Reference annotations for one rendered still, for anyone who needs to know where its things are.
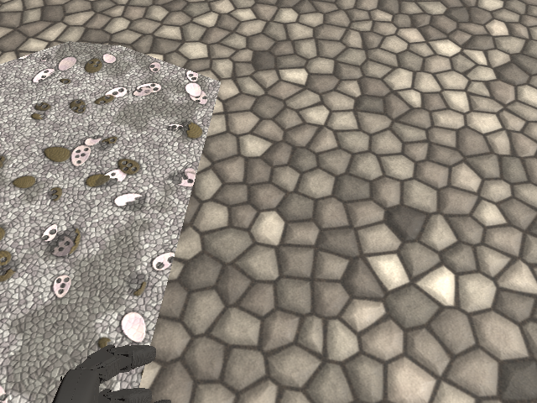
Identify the left robot hand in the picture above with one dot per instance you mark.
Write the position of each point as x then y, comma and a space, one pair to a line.
81, 385

